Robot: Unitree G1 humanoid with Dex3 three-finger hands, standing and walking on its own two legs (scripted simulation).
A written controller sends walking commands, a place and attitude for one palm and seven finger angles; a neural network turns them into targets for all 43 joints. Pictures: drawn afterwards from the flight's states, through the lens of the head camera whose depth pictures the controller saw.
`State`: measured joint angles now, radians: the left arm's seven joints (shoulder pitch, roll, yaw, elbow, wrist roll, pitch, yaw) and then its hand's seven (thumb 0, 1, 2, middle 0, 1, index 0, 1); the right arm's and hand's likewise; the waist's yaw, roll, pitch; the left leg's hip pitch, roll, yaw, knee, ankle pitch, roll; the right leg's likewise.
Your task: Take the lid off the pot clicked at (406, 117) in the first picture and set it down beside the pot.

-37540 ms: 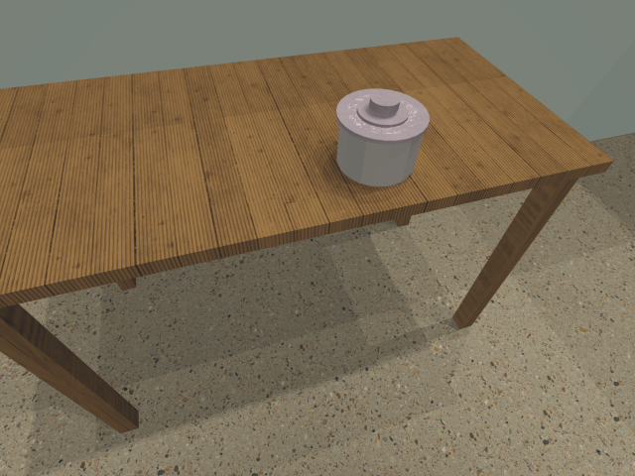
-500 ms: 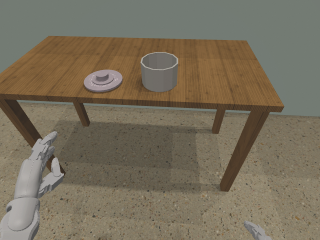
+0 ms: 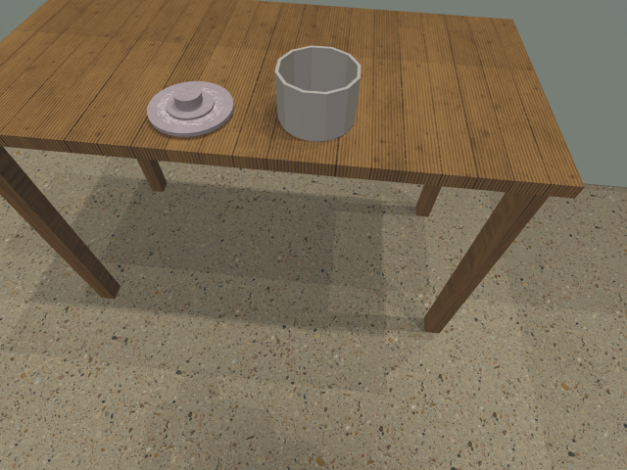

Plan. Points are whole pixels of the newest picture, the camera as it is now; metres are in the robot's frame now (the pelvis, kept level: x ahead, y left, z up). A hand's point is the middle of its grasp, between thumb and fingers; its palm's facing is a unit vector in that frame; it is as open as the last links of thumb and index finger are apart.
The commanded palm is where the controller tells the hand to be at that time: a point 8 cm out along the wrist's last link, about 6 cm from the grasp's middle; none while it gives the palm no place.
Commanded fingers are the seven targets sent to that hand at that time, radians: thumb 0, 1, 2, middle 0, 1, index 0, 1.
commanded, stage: let the arm hang, fingers relaxed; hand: left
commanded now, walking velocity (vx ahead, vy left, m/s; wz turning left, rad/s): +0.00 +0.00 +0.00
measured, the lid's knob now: (188, 96) +0.72 +0.28 +0.03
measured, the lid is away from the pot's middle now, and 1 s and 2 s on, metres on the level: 0.25 0.25 0.25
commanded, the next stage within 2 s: look to check the result in 1.20 s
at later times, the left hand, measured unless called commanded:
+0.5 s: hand out of the picture +0.05 +0.17 -0.17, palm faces -0.01 -0.98 -0.21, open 7.3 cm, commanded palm none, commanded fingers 0.00 0.90 0.90 -0.20 -0.30 -0.20 -0.30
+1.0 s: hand out of the picture +0.03 +0.17 -0.18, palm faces -0.02 -0.98 -0.19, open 7.3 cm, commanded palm none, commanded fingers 0.00 0.90 0.90 -0.20 -0.30 -0.20 -0.30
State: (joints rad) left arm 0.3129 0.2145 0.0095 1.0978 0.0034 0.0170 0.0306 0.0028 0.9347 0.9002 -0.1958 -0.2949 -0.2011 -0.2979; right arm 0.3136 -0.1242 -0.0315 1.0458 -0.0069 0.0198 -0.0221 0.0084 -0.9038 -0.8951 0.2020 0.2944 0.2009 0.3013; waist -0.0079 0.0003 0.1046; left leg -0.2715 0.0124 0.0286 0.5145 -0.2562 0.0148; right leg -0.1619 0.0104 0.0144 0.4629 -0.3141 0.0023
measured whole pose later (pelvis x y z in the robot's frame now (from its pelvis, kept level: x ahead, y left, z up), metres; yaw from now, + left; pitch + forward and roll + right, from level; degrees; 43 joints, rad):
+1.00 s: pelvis +0.02 +0.00 +0.00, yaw -2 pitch +0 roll +0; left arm 0.24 0.16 0.02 1.10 0.01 0.00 0.04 0.01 0.92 0.90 -0.20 -0.30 -0.20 -0.30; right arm 0.25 -0.13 -0.05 1.08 -0.01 0.01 -0.03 0.01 -0.92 -0.90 0.20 0.29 0.20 0.30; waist -0.01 -0.01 0.09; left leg -0.20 0.02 0.07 0.47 -0.27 0.01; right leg -0.10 0.01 0.05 0.42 -0.32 0.00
